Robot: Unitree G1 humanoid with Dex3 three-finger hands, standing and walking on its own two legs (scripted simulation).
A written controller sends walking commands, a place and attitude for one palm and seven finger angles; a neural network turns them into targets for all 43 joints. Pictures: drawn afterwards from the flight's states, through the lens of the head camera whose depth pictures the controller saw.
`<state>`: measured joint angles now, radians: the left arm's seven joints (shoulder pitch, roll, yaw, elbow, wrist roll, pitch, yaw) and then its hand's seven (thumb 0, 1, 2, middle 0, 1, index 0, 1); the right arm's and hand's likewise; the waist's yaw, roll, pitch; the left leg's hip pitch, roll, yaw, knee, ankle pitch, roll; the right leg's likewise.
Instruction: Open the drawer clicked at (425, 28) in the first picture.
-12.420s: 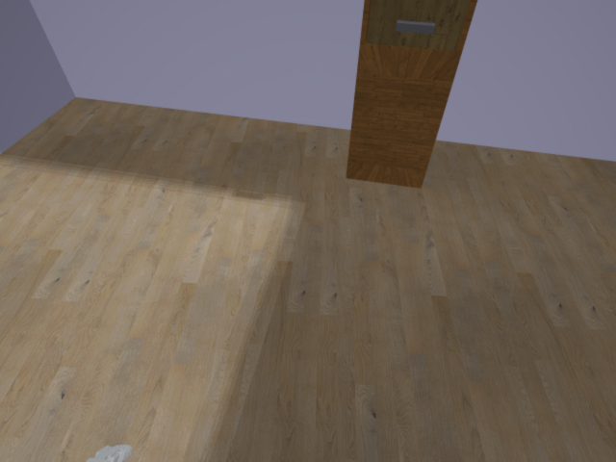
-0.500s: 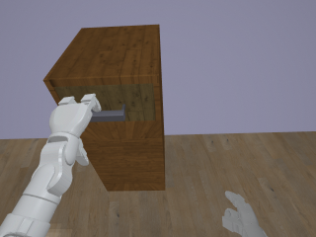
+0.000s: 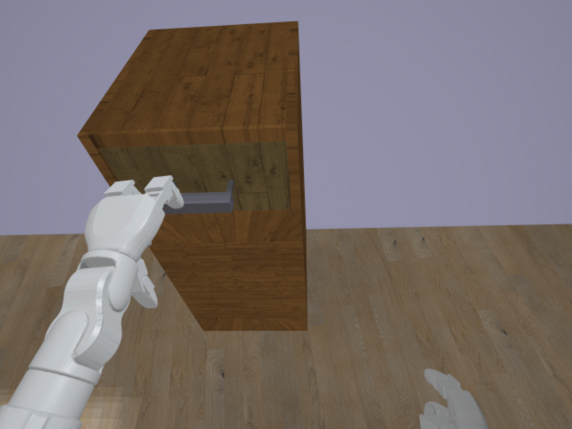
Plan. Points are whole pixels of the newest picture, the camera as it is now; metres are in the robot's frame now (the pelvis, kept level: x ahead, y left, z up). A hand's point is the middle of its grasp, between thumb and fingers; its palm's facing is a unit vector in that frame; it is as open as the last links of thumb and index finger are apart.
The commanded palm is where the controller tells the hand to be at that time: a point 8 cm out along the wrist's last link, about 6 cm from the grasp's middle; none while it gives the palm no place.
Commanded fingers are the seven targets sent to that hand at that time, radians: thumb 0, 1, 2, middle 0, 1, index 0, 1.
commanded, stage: move the hooked fingers above the handle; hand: left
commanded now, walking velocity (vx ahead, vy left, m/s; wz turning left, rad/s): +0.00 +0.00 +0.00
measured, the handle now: (199, 194) +0.50 +0.25 +0.00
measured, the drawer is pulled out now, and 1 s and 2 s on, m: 0.00 0.00 0.00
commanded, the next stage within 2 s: none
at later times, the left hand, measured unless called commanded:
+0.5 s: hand (166, 232) +0.35 +0.24 +0.07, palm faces -0.06 -0.05 -1.00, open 13.9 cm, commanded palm +0.34 +0.25 +0.15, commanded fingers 0.00 -0.50 0.30 -0.30 -1.20 -0.30 -1.20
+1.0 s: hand (182, 210) +0.40 +0.23 +0.07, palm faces -0.01 -0.05 -1.00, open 13.8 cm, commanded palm +0.39 +0.25 +0.13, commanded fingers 0.00 -0.50 0.30 -0.30 -1.20 -0.30 -1.20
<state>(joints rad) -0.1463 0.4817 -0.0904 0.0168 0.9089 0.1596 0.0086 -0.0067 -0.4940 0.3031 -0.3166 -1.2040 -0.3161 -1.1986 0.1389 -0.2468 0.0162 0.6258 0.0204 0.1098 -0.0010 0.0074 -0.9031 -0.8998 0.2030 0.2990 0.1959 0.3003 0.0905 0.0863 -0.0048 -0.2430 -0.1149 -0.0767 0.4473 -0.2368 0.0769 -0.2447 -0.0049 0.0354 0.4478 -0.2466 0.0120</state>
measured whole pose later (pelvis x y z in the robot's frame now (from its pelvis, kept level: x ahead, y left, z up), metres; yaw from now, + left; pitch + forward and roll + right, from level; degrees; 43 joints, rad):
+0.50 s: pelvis +0.01 -0.04 -0.01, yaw +0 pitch +6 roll +0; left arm -0.25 0.56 0.01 0.26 0.90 -0.03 -0.02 -0.01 -0.49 0.30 -0.32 -1.20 -0.32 -1.20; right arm 0.18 -0.29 -0.02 0.63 0.02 0.13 -0.06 0.01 -0.90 -0.90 0.20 0.30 0.20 0.30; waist 0.06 0.06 -0.03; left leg -0.33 -0.07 -0.09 0.54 -0.30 0.03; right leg -0.33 0.05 0.01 0.53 -0.30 -0.04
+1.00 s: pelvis +0.01 -0.02 -0.01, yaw -1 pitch +9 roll -1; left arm -0.46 0.54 -0.02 0.51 0.97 -0.09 0.08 0.00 -0.49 0.30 -0.32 -1.20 -0.32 -1.20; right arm 0.23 -0.26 -0.03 0.64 0.03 0.14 -0.06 0.00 -0.90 -0.90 0.20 0.30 0.20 0.30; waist 0.02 0.05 -0.07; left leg -0.44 -0.08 -0.07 0.62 -0.33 0.05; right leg -0.44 0.04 0.03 0.60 -0.32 -0.01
